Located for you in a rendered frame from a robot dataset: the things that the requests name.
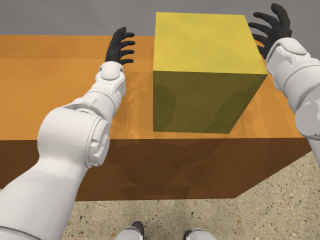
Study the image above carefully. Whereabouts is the pedestal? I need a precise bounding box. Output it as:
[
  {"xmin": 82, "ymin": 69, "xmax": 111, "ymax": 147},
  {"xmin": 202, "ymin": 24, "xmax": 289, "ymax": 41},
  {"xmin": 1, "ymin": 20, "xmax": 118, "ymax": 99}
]
[{"xmin": 0, "ymin": 35, "xmax": 312, "ymax": 202}]

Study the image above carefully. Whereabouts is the left robot forearm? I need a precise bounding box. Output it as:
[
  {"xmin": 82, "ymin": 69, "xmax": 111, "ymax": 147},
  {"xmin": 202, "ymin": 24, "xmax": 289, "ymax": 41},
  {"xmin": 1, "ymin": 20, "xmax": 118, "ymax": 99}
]
[{"xmin": 37, "ymin": 61, "xmax": 126, "ymax": 153}]

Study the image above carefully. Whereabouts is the robot right hand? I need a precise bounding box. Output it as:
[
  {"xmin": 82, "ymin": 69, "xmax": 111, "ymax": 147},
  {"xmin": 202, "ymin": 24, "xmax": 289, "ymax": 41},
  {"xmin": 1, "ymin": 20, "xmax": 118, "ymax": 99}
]
[{"xmin": 248, "ymin": 3, "xmax": 292, "ymax": 60}]

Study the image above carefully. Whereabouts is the left robot upper arm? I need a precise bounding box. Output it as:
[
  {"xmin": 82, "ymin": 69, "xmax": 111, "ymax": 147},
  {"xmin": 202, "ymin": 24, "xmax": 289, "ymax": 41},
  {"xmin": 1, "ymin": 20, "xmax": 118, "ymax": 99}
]
[{"xmin": 0, "ymin": 107, "xmax": 110, "ymax": 240}]

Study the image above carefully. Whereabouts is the carton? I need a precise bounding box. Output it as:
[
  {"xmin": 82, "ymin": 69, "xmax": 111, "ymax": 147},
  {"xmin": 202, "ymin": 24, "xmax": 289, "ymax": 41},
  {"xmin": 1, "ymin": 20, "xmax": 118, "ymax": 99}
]
[{"xmin": 153, "ymin": 12, "xmax": 268, "ymax": 134}]

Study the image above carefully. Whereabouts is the left robot shin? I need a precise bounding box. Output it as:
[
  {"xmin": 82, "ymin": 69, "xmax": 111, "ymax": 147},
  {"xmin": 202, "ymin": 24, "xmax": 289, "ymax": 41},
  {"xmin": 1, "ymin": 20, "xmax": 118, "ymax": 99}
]
[{"xmin": 125, "ymin": 226, "xmax": 140, "ymax": 233}]

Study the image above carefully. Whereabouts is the right robot forearm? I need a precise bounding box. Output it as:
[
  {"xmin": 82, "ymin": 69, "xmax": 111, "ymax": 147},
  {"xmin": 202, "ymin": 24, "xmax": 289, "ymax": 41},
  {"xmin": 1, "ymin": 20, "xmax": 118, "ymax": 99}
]
[{"xmin": 265, "ymin": 37, "xmax": 320, "ymax": 115}]

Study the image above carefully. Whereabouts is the robot shin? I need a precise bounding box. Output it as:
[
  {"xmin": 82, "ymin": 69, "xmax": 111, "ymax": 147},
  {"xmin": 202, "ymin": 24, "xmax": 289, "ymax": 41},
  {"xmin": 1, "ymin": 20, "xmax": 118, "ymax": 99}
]
[
  {"xmin": 190, "ymin": 228, "xmax": 203, "ymax": 234},
  {"xmin": 125, "ymin": 226, "xmax": 140, "ymax": 233}
]

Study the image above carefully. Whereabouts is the right robot upper arm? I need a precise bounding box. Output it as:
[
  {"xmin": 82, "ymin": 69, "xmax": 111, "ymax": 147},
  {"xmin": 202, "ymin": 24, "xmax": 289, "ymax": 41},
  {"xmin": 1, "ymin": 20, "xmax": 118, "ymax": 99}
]
[{"xmin": 295, "ymin": 86, "xmax": 320, "ymax": 169}]

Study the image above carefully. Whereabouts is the robot left hand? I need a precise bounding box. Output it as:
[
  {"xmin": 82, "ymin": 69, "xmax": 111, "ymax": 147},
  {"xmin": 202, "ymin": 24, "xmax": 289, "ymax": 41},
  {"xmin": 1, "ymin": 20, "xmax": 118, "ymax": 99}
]
[{"xmin": 105, "ymin": 26, "xmax": 135, "ymax": 65}]

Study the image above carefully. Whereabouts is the right robot shin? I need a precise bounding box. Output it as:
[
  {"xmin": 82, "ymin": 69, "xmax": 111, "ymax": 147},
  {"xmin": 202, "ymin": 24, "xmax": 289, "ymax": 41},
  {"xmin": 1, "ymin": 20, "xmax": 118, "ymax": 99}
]
[{"xmin": 190, "ymin": 228, "xmax": 203, "ymax": 234}]

